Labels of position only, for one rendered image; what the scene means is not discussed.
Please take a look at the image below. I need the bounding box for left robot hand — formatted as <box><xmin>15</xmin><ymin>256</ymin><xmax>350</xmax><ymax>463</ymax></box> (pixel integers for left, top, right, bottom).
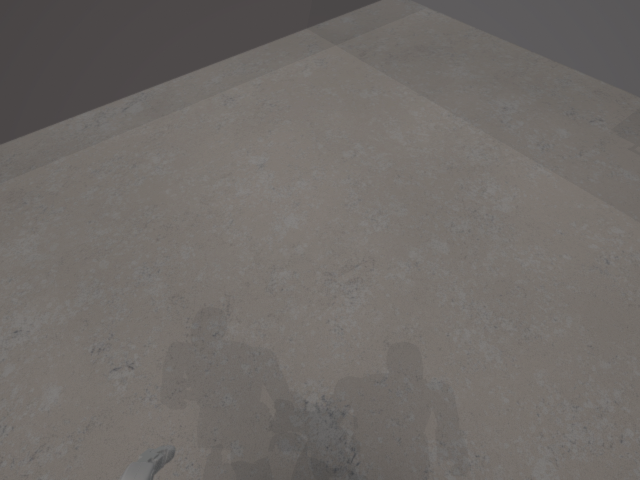
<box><xmin>120</xmin><ymin>445</ymin><xmax>175</xmax><ymax>480</ymax></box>

